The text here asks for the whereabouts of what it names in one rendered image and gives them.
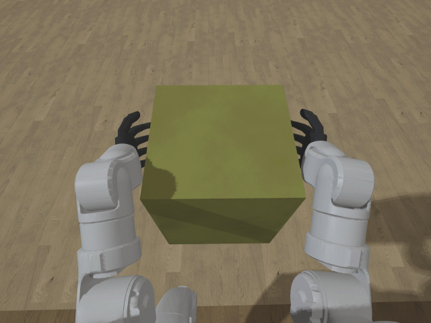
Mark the left robot forearm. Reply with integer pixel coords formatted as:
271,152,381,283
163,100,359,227
75,143,143,323

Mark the carton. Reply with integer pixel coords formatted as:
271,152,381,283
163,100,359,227
140,85,306,244

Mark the robot left hand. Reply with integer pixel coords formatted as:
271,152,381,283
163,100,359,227
115,111,151,168

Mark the right robot forearm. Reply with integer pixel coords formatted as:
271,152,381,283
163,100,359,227
301,141,375,310

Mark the robot left upper arm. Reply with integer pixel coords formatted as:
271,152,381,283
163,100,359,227
76,275,156,323

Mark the robot right upper arm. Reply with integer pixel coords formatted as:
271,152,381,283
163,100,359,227
290,270,399,323

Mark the robot right hand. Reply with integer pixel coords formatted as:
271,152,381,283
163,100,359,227
291,109,327,169

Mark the robot left thigh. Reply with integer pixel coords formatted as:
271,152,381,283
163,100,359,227
156,287,197,323

